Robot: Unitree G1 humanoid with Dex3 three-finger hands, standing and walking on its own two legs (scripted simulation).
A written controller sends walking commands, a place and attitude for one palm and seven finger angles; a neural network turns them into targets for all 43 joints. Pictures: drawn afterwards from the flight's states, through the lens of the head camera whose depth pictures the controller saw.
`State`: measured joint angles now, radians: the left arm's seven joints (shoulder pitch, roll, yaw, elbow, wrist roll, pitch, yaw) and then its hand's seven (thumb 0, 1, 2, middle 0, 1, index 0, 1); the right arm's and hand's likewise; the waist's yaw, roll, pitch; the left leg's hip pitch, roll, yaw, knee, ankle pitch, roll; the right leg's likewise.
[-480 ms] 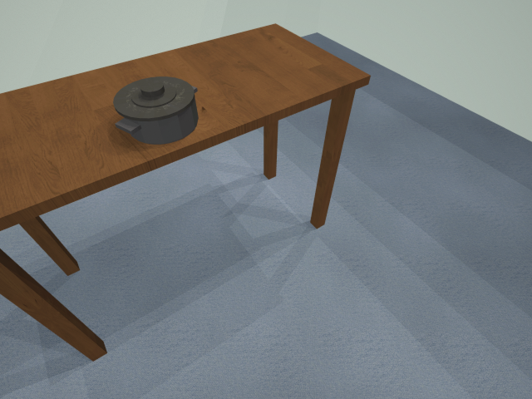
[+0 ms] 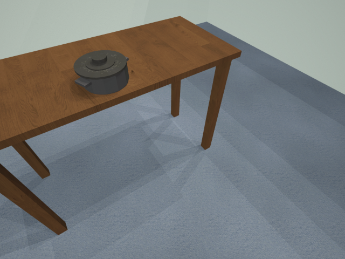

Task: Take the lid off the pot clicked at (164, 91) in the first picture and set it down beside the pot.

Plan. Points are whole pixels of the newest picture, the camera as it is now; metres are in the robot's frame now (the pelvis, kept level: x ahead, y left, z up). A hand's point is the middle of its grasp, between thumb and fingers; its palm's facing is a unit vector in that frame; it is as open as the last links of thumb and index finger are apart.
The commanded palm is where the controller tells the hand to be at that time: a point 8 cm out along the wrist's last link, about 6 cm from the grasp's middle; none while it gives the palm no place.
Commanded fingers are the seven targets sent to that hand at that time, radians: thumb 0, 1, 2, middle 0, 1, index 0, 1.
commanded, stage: look at it before walking up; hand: left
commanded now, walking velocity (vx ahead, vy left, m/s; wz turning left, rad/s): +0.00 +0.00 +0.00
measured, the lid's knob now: (99, 58) +0.72 +0.31 +0.09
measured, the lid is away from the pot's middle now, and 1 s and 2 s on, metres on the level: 0.00 0.00 0.00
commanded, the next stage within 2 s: walk to a spot facing it in 0.16 s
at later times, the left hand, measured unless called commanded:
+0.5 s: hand out of the picture +0.06 +0.22 -0.17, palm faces -0.07 -0.96 -0.28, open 7.3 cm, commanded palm none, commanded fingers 0.00 0.90 0.90 -0.20 -0.30 -0.20 -0.30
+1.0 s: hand out of the picture +0.07 +0.15 -0.16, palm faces -0.25 -0.93 -0.26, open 7.3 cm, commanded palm none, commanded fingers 0.00 0.90 0.90 -0.20 -0.30 -0.20 -0.30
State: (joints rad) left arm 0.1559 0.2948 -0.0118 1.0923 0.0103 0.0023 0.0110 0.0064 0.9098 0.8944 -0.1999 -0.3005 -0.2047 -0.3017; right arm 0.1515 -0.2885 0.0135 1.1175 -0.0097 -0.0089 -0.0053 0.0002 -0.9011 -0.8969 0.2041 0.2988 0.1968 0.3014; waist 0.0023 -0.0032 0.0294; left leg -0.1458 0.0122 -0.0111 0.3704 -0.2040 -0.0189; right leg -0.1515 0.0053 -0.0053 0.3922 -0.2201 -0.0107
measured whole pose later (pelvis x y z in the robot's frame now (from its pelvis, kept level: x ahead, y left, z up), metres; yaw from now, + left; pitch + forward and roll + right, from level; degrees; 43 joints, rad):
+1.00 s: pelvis -0.01 -0.03 +0.00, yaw -20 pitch +2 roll +2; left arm 0.29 0.19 0.04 0.93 0.01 0.03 0.01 0.01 0.91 0.89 -0.20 -0.30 -0.21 -0.30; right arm 0.12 -0.25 -0.06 0.94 -0.02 0.06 -0.02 0.00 -0.90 -0.90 0.20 0.30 0.19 0.30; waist 0.04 0.01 0.07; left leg -0.48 0.05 -0.04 1.04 -0.34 -0.07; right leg -0.26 0.11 0.12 0.43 -0.18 -0.09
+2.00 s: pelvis +0.01 -0.06 -0.02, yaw -57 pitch +0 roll +0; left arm 0.15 0.20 0.05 0.90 0.01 -0.03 -0.02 0.00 0.91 0.89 -0.20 -0.30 -0.20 -0.30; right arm 0.42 -0.25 -0.05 1.05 -0.03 0.02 0.01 0.01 -0.90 -0.90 0.20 0.30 0.19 0.30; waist -0.05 0.04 0.04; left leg -0.37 0.17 0.12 1.12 -0.43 -0.04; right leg -0.28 0.00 -0.09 0.58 -0.31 -0.04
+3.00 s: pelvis +0.19 -0.33 -0.01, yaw -51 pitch +0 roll +1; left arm 0.11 0.13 0.03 0.92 0.01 -0.01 0.03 0.00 0.91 0.89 -0.20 -0.30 -0.20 -0.30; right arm 0.33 -0.17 -0.07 1.04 -0.02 0.05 0.00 0.00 -0.90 -0.90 0.20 0.30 0.20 0.30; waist -0.07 0.04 0.05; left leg -0.45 0.02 0.05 1.10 -0.48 -0.05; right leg -0.24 -0.07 -0.18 0.53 -0.28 -0.03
